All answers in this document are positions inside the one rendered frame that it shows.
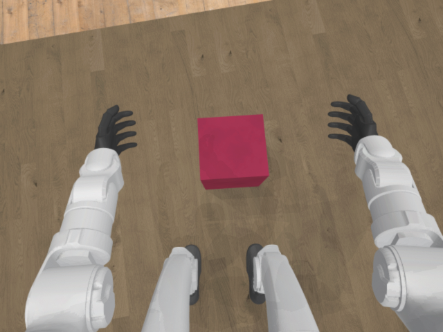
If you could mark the right robot hand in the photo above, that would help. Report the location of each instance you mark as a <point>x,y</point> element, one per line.
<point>360,119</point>

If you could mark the robot left upper arm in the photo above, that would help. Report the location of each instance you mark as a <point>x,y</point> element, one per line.
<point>72,299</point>

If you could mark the left robot hand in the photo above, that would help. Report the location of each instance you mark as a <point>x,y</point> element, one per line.
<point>107,130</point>

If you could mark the carton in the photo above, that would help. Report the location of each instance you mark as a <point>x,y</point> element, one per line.
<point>232,151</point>

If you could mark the right robot shin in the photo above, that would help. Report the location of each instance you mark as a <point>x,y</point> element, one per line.
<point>268,248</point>

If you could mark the robot right upper arm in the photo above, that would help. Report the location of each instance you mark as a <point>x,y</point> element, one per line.
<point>409,280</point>

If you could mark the left robot forearm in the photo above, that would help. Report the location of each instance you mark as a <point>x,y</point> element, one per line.
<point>85,234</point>

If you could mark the right robot forearm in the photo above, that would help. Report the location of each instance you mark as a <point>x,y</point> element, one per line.
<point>398,214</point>

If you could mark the robot left foot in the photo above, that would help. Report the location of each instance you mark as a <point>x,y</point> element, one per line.
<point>197,255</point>

